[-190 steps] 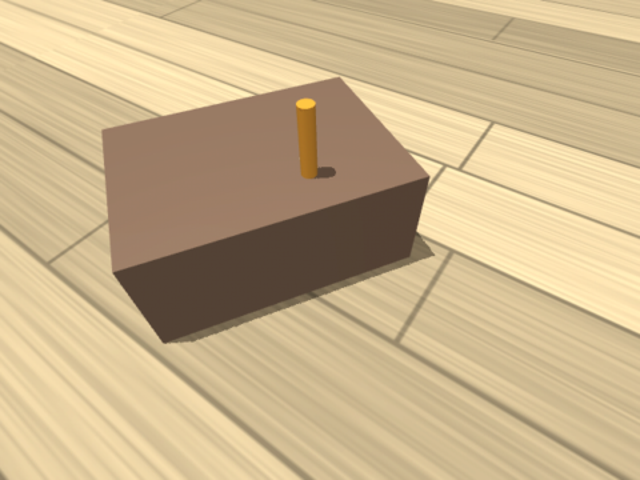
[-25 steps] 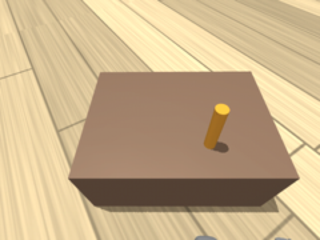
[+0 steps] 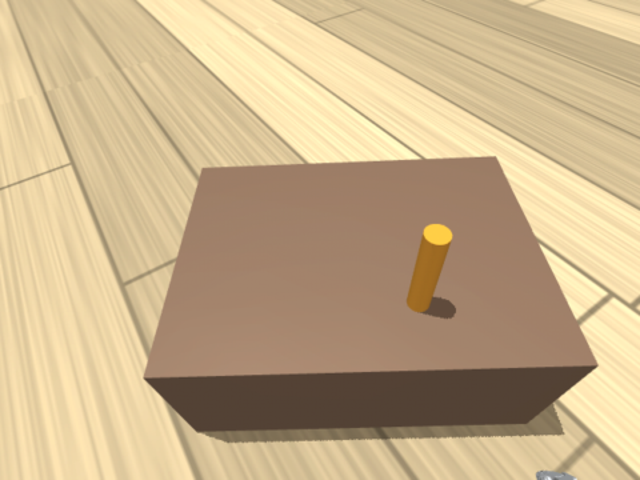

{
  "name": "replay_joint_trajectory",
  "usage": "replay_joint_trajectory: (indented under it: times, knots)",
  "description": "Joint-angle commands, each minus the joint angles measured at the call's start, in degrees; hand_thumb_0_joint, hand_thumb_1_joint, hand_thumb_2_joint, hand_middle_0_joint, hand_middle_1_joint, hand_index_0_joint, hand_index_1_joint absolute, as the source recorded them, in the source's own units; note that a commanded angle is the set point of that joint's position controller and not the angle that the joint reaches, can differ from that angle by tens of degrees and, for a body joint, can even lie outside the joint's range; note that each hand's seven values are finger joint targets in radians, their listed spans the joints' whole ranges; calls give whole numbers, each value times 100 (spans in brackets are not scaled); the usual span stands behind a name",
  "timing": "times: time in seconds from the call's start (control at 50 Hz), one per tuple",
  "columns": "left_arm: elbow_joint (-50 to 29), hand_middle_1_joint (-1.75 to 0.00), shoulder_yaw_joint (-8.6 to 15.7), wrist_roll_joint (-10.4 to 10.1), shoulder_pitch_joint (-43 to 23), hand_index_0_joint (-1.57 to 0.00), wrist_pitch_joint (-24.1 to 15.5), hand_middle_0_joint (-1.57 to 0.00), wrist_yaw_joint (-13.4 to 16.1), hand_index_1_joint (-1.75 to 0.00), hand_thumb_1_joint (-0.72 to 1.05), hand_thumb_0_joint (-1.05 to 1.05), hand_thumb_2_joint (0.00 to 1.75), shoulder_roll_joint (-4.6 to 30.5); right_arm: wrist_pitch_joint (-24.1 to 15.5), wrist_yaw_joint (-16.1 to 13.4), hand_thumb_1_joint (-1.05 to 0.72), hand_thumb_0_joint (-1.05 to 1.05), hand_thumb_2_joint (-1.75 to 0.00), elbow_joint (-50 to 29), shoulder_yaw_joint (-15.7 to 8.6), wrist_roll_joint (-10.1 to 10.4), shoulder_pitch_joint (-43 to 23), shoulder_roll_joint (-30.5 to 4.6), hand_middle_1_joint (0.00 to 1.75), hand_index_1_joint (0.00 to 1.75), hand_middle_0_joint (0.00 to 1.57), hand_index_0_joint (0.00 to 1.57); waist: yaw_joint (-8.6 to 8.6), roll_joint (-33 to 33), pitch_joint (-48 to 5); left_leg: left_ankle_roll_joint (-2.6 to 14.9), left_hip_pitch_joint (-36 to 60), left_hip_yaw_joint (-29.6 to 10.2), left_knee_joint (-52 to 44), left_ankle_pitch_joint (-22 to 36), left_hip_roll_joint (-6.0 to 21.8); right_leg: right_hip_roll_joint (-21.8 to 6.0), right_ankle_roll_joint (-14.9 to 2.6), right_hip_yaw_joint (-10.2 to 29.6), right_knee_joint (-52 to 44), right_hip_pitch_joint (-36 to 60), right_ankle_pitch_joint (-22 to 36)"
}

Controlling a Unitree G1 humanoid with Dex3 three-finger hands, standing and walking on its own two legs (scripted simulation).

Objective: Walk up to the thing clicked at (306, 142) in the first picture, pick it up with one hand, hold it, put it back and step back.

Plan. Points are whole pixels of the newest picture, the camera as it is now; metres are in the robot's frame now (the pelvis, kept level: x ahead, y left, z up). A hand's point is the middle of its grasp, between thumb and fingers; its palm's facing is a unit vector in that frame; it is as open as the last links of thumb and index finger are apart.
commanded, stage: walk up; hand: right
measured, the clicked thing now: (426, 272) +0.56 -0.21 -0.23
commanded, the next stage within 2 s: stand in 0.58 s
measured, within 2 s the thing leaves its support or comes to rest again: neither
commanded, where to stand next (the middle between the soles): +0.08 +0.00 m, yaw -1 degrees
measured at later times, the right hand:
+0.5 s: hand out of the picture +0.07 -0.26 -0.16, palm faces +0.02 +0.94 -0.33, open 7.4 cm
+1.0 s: hand out of the picture +0.10 -0.26 -0.15, palm faces +0.00 +0.94 -0.33, open 7.4 cm
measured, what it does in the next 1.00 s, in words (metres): stands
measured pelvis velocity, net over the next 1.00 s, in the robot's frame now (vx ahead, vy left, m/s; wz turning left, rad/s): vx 0.01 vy -0.01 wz -0.01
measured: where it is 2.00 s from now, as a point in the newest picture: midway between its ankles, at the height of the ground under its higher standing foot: outside the picture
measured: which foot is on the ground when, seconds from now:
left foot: down 0.00-1.00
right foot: down 0.00-1.00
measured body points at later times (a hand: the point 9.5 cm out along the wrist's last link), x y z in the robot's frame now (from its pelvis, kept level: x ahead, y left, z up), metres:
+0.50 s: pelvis +0.01 +0.00 +0.01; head +0.02 -0.01 +0.45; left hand +0.11 +0.30 -0.12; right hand +0.07 -0.31 -0.13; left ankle -0.01 +0.13 -0.74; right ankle +0.04 -0.14 -0.74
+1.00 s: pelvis +0.01 -0.01 +0.01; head +0.02 -0.01 +0.46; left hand +0.10 +0.29 -0.12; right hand +0.10 -0.31 -0.13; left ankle -0.01 +0.13 -0.74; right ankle +0.04 -0.14 -0.74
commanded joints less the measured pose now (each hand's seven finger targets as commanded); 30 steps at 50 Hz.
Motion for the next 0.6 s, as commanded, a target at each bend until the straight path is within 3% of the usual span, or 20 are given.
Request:
replay_joint_trajectory:
  times: [0.0,0.2,0.38,0.54,0.58]
  knots:
    - [-307,-30,249,-31,-393,-20,-122,-20,104,-30,90,0,90,1266,-113,-52,-90,0,-90,-213,-240,-20,-232,-1151,30,30,20,20,-49,-365,-588,282,65,-418,-628,633,490,-505,-331,551,-607,352,643]
    - [-176,-30,291,-7,-529,-20,-91,-20,119,-30,90,0,90,1248,-86,-54,-90,0,-90,-46,-235,-44,-205,-1121,30,30,20,20,-62,-289,-462,231,49,-345,-771,573,483,-476,-286,552,-814,450,456]
    - [-169,-30,291,-9,-505,-20,-48,-20,111,-30,90,0,90,1154,-130,-84,-90,0,-90,-27,-237,-47,-173,-1149,30,30,20,20,-36,-98,-567,231,76,-362,-936,812,594,-421,-272,444,-659,676,926]
    - [-183,-30,282,-11,-538,-20,-38,-20,114,-30,90,0,90,1134,-115,-94,-90,0,-90,-40,-263,-52,-127,-1138,30,30,20,20,-76,-154,-556,230,188,-302,-907,842,566,-413,-268,490,-693,582,937]
    - [-164,-30,251,-53,-524,-20,-4,-20,117,-30,90,0,90,1126,-156,-100,-90,0,-90,-49,-230,-41,-253,-1127,30,30,20,20,-75,-258,-521,144,213,-451,-1033,1222,684,-432,-255,441,-704,573,1075]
